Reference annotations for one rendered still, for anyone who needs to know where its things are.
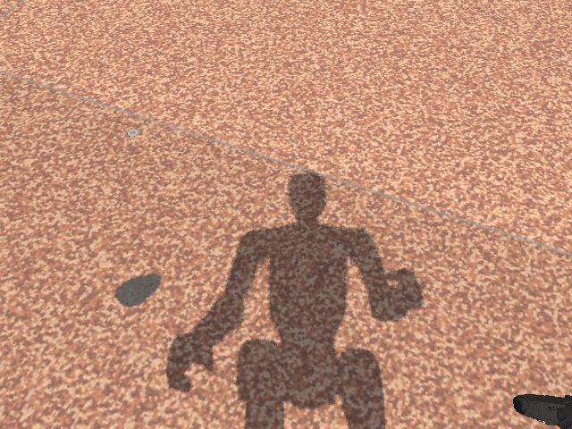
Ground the robot right hand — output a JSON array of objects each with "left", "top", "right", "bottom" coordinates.
[{"left": 513, "top": 394, "right": 572, "bottom": 429}]

